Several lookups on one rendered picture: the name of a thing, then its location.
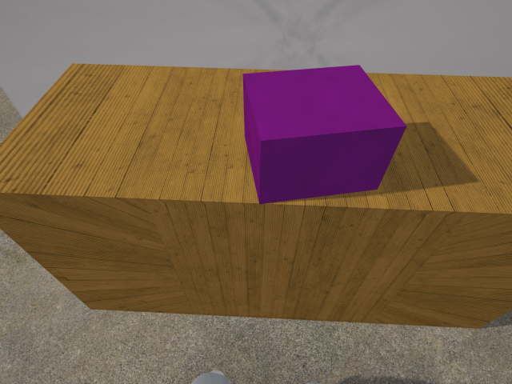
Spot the carton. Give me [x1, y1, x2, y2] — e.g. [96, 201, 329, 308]
[243, 65, 406, 204]

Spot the pedestal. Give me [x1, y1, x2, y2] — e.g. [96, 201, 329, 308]
[0, 63, 512, 329]

